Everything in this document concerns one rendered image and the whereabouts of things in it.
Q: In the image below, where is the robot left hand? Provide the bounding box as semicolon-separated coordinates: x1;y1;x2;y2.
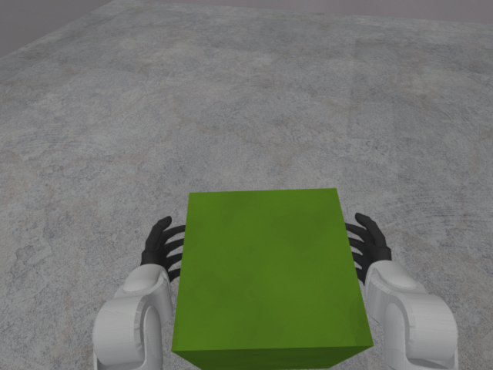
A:
140;216;186;283

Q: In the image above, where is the right robot forearm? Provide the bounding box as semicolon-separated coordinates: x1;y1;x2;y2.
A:
364;261;459;370

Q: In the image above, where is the robot right hand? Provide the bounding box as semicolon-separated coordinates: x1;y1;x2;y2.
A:
345;213;392;285

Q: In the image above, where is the carton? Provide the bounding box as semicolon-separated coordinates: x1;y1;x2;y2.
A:
171;188;374;370

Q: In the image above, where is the left robot forearm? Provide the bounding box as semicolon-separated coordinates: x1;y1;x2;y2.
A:
92;264;173;370

